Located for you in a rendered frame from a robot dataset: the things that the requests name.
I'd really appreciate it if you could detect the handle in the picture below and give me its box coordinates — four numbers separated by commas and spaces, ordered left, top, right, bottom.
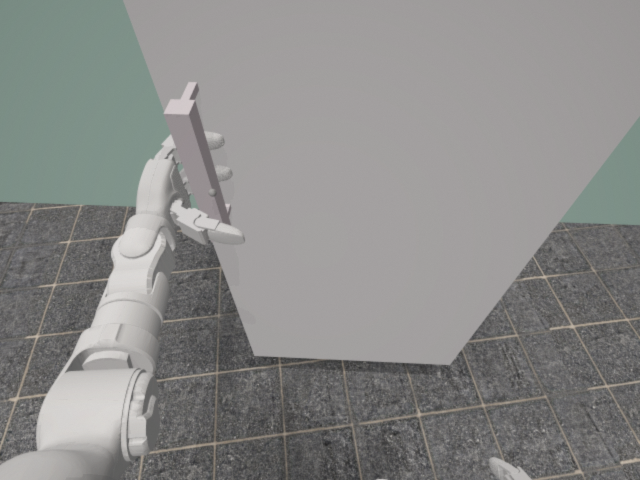
164, 82, 231, 242

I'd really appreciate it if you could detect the fridge door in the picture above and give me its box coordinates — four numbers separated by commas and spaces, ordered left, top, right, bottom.
123, 0, 640, 365

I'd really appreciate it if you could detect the robot left upper arm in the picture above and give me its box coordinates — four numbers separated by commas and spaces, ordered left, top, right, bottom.
0, 368, 160, 480

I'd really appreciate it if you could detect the right robot hand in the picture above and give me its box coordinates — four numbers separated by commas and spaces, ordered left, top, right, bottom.
489, 457, 532, 480

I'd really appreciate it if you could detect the robot left forearm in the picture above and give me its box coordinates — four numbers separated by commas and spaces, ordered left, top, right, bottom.
36, 214, 178, 451

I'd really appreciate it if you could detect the left robot hand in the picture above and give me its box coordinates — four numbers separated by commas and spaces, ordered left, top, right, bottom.
135, 131, 245, 245

